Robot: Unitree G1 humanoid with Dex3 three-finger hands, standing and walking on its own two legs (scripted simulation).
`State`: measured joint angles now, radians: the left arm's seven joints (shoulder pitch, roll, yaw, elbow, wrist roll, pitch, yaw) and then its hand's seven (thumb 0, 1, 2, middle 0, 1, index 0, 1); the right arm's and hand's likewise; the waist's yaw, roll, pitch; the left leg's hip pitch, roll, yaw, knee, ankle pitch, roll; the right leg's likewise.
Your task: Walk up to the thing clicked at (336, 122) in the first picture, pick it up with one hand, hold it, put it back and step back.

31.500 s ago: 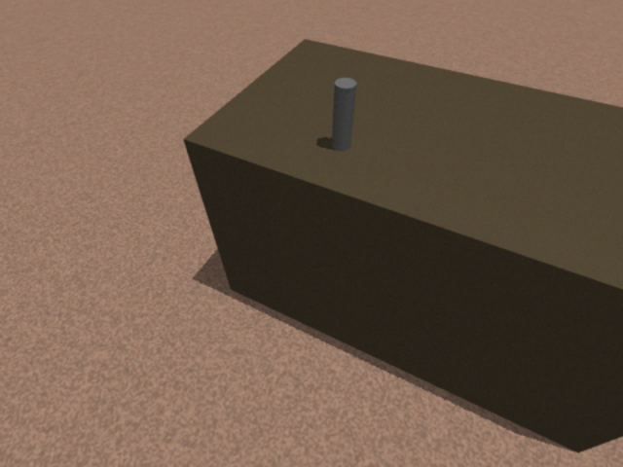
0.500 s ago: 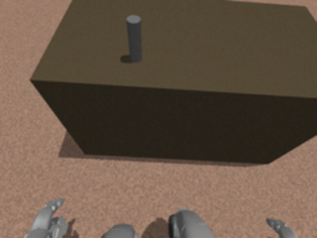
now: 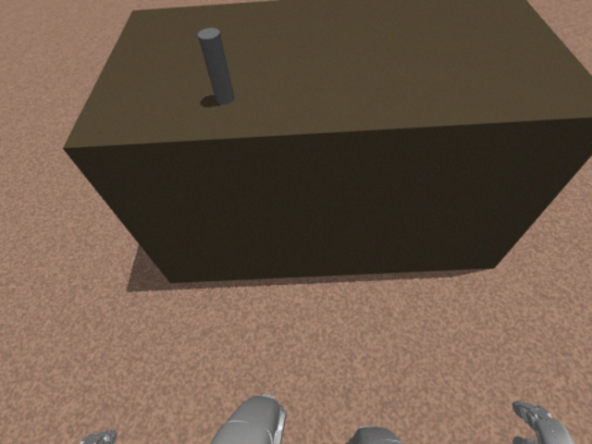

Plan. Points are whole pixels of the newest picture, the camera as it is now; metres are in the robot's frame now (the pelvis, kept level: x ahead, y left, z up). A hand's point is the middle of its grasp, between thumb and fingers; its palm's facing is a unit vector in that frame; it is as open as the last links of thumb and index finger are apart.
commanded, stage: step back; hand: left
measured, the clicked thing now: (217, 68) +0.83 +0.22 +0.02
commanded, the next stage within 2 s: stand in 1.86 s
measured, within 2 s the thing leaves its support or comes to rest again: neither
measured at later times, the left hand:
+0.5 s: hand out of the picture -0.09 +0.24 -0.16, palm faces +0.03 -0.93 -0.38, open 7.3 cm
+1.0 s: hand out of the picture -0.26 +0.22 -0.14, palm faces +0.14 -0.88 -0.44, open 7.3 cm
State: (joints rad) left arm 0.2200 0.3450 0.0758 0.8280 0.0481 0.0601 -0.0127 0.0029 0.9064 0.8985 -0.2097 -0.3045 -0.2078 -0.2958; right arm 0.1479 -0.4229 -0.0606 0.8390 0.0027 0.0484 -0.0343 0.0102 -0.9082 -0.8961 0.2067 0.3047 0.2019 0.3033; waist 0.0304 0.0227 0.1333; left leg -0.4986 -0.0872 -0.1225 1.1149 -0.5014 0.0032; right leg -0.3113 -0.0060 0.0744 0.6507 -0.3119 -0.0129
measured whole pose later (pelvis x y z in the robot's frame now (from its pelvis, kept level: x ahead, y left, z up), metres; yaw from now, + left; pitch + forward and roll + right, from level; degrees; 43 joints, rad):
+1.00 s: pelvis -0.31 -0.08 -0.01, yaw +6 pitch -4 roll +3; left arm 0.20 0.40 0.08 0.88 0.04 0.02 0.02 0.00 0.91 0.90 -0.21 -0.30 -0.21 -0.30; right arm 0.22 -0.35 -0.06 0.97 -0.05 0.04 0.01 0.01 -0.91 -0.90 0.21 0.30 0.20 0.30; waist 0.04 -0.04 0.11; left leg -0.21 -0.06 0.00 0.61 -0.34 0.01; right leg -0.37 -0.08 -0.01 0.75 -0.38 -0.02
